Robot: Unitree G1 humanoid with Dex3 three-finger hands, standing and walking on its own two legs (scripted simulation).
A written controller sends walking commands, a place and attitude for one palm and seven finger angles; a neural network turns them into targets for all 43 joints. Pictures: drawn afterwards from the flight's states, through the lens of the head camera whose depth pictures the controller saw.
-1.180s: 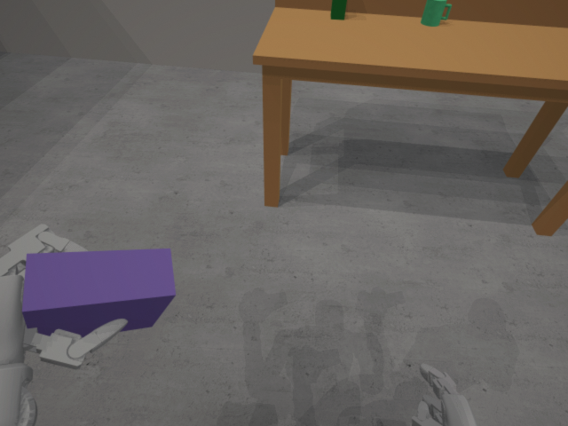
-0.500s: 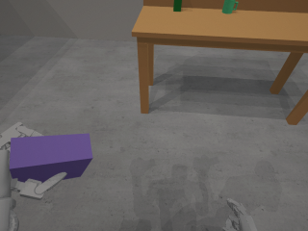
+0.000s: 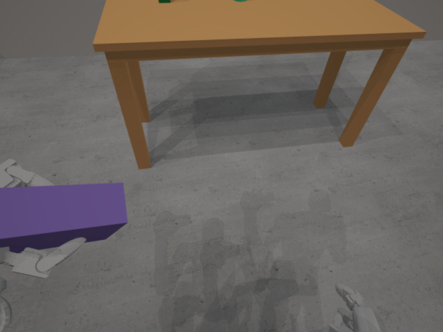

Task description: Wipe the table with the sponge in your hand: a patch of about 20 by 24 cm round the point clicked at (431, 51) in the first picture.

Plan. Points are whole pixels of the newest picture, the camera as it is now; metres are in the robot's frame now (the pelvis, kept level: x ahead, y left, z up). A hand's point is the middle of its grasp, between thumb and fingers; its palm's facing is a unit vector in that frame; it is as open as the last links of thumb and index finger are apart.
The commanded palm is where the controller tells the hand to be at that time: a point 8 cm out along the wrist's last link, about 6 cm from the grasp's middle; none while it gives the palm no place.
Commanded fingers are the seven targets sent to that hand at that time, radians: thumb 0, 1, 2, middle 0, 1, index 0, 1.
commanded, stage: walk to a spot facing it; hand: left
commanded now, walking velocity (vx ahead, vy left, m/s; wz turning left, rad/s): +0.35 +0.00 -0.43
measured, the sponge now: (81, 217) +0.23 +0.21 +0.16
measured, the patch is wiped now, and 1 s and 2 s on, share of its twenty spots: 0.00 0.00 0.00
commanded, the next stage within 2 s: take the last steps up to it in 1.44 s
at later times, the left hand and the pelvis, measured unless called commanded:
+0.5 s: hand (177, 129) +0.40 +0.12 +0.18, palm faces +0.15 -0.83 -0.54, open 9.6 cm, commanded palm +0.35 +0.18 +0.19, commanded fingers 0.00 0.10 1.30 -1.20 -1.60 -1.20 -1.60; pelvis +0.14 -0.07 +0.00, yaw -11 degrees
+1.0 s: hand (215, 77) +0.56 +0.07 +0.18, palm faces +0.22 -0.83 -0.51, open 9.6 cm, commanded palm +0.51 +0.11 +0.19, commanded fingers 0.00 0.10 1.30 -1.20 -1.60 -1.20 -1.60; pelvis +0.30 -0.12 +0.00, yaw -13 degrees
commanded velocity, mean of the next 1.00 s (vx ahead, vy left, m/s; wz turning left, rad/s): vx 0.38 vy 0.00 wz -0.08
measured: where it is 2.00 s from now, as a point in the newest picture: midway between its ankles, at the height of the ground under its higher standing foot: (269, 265)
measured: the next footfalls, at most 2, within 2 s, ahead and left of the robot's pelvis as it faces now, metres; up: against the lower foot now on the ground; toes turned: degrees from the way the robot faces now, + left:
right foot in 0.28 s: +0.16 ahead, -0.17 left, +0.00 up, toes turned -19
left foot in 0.62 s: +0.34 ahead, +0.04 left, +0.00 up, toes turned +0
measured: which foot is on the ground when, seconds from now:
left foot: down 0.00-0.28, up 0.30-0.60, down 0.62-1.00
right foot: up 0.00-0.26, down 0.28-0.64, up 0.66-0.96, down 0.98-1.00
